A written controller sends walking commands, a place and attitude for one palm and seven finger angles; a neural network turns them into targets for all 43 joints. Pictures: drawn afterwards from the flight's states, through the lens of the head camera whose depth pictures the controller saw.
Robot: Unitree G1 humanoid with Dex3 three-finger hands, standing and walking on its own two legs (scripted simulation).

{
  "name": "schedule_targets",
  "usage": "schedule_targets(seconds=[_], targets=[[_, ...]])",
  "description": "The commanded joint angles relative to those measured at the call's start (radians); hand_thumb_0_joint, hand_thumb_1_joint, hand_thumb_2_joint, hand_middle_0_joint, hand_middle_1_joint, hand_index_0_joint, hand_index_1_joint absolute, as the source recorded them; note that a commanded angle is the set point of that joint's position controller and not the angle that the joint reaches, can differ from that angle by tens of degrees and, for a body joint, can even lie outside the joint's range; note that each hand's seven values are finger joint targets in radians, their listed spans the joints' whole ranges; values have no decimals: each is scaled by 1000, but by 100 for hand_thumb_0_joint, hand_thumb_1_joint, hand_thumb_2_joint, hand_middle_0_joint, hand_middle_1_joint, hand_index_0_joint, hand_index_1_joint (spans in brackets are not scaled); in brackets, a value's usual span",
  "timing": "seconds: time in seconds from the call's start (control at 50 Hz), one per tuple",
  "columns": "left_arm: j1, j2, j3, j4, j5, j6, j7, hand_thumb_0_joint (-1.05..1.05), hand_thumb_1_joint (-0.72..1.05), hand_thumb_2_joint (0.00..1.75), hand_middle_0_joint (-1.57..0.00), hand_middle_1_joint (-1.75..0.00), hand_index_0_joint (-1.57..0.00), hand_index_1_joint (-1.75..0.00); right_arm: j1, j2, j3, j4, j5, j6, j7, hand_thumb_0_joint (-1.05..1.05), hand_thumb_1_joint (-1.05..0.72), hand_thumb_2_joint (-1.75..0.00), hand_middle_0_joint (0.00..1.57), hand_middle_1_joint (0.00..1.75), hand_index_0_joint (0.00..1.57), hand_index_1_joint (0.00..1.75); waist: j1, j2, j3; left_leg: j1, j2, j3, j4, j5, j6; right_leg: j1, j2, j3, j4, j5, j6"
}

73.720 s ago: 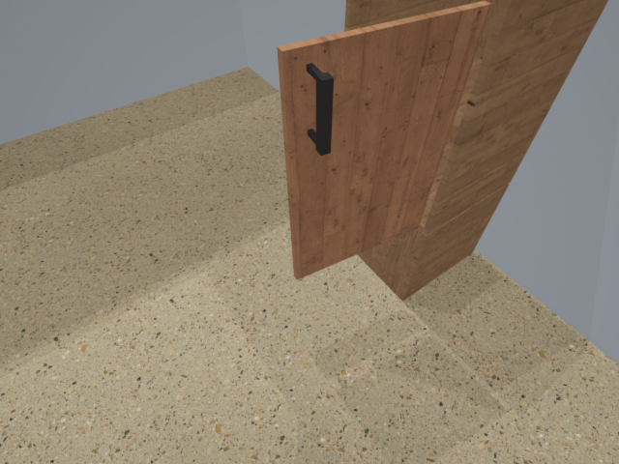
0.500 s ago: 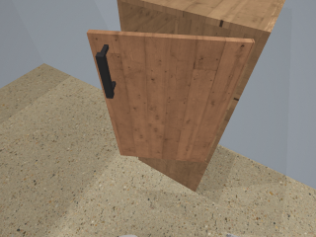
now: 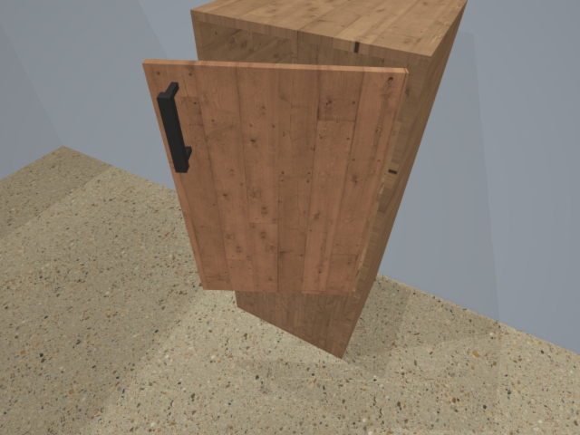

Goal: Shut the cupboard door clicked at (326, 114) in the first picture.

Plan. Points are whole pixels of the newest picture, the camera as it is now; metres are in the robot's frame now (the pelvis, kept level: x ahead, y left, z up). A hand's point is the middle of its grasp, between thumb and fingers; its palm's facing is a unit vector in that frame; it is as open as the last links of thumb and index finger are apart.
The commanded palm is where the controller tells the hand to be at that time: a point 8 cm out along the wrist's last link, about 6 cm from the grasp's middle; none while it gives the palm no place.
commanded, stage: come to a stop and stand still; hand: left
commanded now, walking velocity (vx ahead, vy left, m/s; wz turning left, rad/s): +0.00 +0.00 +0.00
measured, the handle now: (177, 128) +0.52 +0.19 +0.18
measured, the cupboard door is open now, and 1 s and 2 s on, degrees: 26 26 26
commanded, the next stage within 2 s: look again from close up in 1.48 s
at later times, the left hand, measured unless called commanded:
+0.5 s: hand out of the picture -0.02 +0.16 -0.15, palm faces +0.00 -0.98 -0.18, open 7.3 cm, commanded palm none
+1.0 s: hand out of the picture +0.02 +0.16 -0.15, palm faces +0.00 -0.98 -0.20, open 7.3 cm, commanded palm none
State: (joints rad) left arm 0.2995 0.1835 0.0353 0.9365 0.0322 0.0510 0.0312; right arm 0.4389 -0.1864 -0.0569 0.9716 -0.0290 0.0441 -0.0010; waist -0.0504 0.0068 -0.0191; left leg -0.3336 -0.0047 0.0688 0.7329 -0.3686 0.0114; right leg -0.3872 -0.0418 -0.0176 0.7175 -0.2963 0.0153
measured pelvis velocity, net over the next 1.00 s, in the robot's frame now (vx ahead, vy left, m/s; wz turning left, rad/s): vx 0.01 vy -0.01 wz -0.01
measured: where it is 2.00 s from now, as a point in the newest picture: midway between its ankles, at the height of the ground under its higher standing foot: outside the picture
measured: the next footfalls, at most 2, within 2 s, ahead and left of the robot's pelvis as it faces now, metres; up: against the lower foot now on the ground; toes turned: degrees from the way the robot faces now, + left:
right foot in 0.24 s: +0.01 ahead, -0.11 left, +0.00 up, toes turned -1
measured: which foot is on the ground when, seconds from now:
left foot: down 0.00-1.00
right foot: down 0.00-0.02, up 0.04-0.22, down 0.24-1.00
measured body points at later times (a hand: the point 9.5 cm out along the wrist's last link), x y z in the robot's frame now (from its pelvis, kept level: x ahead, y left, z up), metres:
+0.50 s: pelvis -0.02 -0.01 +0.03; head -0.01 -0.01 +0.48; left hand -0.02 +0.21 -0.13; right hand -0.01 -0.23 -0.13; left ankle +0.02 +0.08 -0.71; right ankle -0.03 -0.11 -0.71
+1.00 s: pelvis +0.01 -0.01 +0.03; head +0.03 -0.01 +0.48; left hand +0.02 +0.21 -0.13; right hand +0.02 -0.24 -0.13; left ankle +0.02 +0.08 -0.71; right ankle -0.03 -0.11 -0.71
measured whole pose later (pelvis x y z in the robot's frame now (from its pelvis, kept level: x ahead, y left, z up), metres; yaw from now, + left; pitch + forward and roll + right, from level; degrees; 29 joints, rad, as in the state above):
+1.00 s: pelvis +0.01 -0.01 +0.03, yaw -1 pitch +0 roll +1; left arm 0.27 0.16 -0.01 1.11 0.01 -0.02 0.03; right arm 0.24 -0.16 0.00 1.13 -0.01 -0.02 -0.03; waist 0.00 -0.01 0.03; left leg -0.20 -0.02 0.08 0.42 -0.22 0.03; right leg -0.13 0.01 -0.01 0.44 -0.30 -0.02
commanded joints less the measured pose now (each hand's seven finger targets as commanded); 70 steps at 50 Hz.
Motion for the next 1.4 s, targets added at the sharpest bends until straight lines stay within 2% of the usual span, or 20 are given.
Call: schedule_targets(seconds=[0.0, 0.02, 0.04, 0.06, 0.08, 0.1, 0.12, 0.16, 0.18, 0.22, 0.24, 0.26, 0.28, 0.3, 0.32, 0.4, 0.52, 0.98, 1.06, 1.38], targets=[[-11, 47, 10, -80, -21, -21, 14, 0, 90, 90, -20, -30, -20, -30, 44, -75, 9, -32, -8, -54, -10, 0, -90, -90, 20, 30, 20, 30, 36, 184, 183, -67, 199, -310, -504, -59, 68, -107, 49, 9, 70, -234, -27], [-6, 42, 7, -72, -24, -28, 14, 0, 90, 90, -20, -30, -20, -30, 3, -92, 9, -42, -9, -58, -25, 0, -90, -90, 20, 30, 20, 30, 55, 195, 161, -89, 241, -375, -539, 72, 116, -83, 66, 0, 167, -185, -23], [-9, 57, 9, -38, -16, -20, 20, 0, 90, 90, -20, -30, -20, -30, -36, -89, 20, -25, -3, -69, -33, 0, -90, -90, 20, 30, 20, 30, 69, 358, 117, -87, 259, -451, -569, 11, 105, -60, 30, 52, 223, -172, -29], [0, 78, 12, -27, -10, -22, 17, 0, 90, 90, -20, -30, -20, -30, -67, -63, 26, -25, 2, -67, -35, 0, -90, -90, 20, 30, 20, 30, 82, 292, 106, -119, 250, -439, -562, -48, 135, -20, 19, 67, 237, -148, -39], [7, 72, 13, -16, -10, -25, 7, 0, 90, 90, -20, -30, -20, -30, -108, -66, 25, -34, 3, -67, -34, 0, -90, -90, 20, 30, 20, 30, 89, 190, 98, -116, 244, -367, -547, -75, 150, -4, 8, 61, 222, -118, -42], [-1, 53, 7, -4, -12, -29, 0, 0, 90, 90, -20, -30, -20, -30, -116, -66, 25, -32, 2, -69, -33, 0, -90, -90, 20, 30, 20, 30, 87, 90, 94, -115, 232, -322, -524, -59, 152, 35, 8, 43, 155, -110, -41], [0, 28, -2, 5, -16, -36, -4, 0, 90, 90, -20, -30, -20, -30, -107, -73, 23, -25, 1, -69, -32, 0, -90, -90, 20, 30, 20, 30, 84, 39, 83, -77, 216, -287, -503, -42, 144, 64, 14, 21, 54, -105, -38], [-6, 9, -10, 20, -19, -50, -7, 0, 90, 90, -20, -30, -20, -30, -79, -65, 24, 4, 4, -67, -33, 0, -90, -90, 20, 30, 20, 30, 70, 37, 84, -14, 191, -236, -464, -8, 120, 112, 18, 5, -163, -59, -37], [-1, 18, -12, 30, -20, -57, -4, 0, 90, 90, -20, -30, -20, -30, -58, -57, 24, 15, 7, -67, -33, 0, -90, -90, 20, 30, 20, 30, 62, 6, 77, -3, 169, -221, -433, 3, 97, 149, 13, 37, -264, -17, -44], [21, 45, -14, 46, -19, -69, 5, 0, 90, 90, -20, -30, -20, -30, -54, -26, 30, 25, 15, -71, -27, 0, -90, -90, 20, 30, 20, 30, 52, -34, 64, -4, 103, -151, -371, 42, 49, 173, -62, 159, -347, 11, -82], [17, 57, -19, 50, -19, -72, 6, 0, 90, 90, -20, -30, -20, -30, -53, -19, 33, 29, 16, -73, -23, 0, -90, -90, 20, 30, 20, 30, 39, -34, 54, 56, 80, -123, -355, 86, 35, 134, -85, 168, -359, 11, -93], [19, 67, -21, 51, -18, -72, 9, 0, 90, 90, -20, -30, -20, -30, -55, -19, 31, 36, 16, -76, -18, 0, -90, -90, 20, 30, 20, 30, 35, 45, 33, 111, 80, -128, -363, 125, 33, 115, -84, 152, -345, 39, -90], [17, 64, -19, 59, -17, -83, 9, 0, 90, 90, -20, -30, -20, -30, -62, -21, 30, 40, 16, -74, -21, 0, -90, -90, 20, 30, 20, 30, 30, -83, 1, 118, 88, -107, -323, 156, 33, 133, -62, 162, -343, 70, -83], [5, 58, -23, 68, -19, -85, 8, 0, 90, 90, -20, -30, -20, -30, -68, -37, 30, 53, 18, -73, -23, 0, -90, -90, 20, 30, 20, 30, 26, -140, -2, 126, 85, -91, -313, 150, 28, 135, -71, 159, -353, 67, -79], [-8, 58, -27, 70, -20, -82, 9, 0, 90, 90, -20, -30, -20, -30, -71, -37, 31, 60, 18, -70, -22, 0, -90, -90, 20, 30, 20, 30, 22, -144, 30, 131, 82, -90, -326, 131, 24, 109, -76, 156, -369, 24, -79], [3, 67, -30, 81, -16, -78, 7, 0, 90, 90, -20, -30, -20, -30, -98, -48, 37, 76, 16, -69, -19, 0, -90, -90, 20, 30, 20, 30, 26, -27, 106, 124, 92, -111, -377, 98, 25, 57, -53, 144, -377, -52, -71], [41, 73, -33, 116, -17, -83, 3, 0, 90, 90, -20, -30, -20, -30, -128, -61, 43, 90, 18, -76, -22, 0, -90, -90, 20, 30, 20, 30, 40, 12, 96, 135, 100, -121, -395, 134, 30, 102, -52, 134, -372, 25, -68], [35, 80, -33, 144, -19, -84, 10, 0, 90, 90, -20, -30, -20, -30, -151, -69, 51, 135, 19, -84, -33, 0, -90, -90, 20, 30, 20, 30, 53, -26, 42, 195, 112, -107, -368, 355, 30, 209, -65, 106, -348, 248, -55], [31, 80, -31, 147, -18, -81, 11, 0, 90, 90, -20, -30, -20, -30, -151, -64, 52, 144, 19, -81, -34, 0, -90, -90, 20, 30, 20, 30, 54, -21, 68, 193, 113, -107, -373, 354, 30, 203, -61, 102, -353, 242, -54], [42, 80, -27, 155, -19, -83, 17, 0, 90, 90, -20, -30, -20, -30, -145, -61, 55, 161, 20, -82, -41, 0, -90, -90, 20, 30, 20, 30, 56, -17, 53, 226, 113, -100, -365, 425, 28, 240, -68, 99, -354, 336, -54]])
